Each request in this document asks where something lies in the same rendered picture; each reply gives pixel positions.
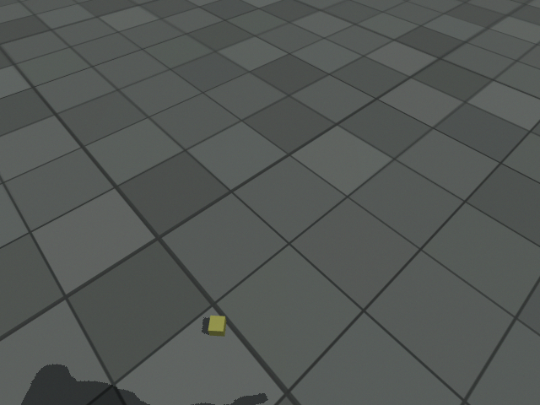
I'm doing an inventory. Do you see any cube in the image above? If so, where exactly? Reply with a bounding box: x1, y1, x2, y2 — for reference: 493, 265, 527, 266
208, 316, 226, 337

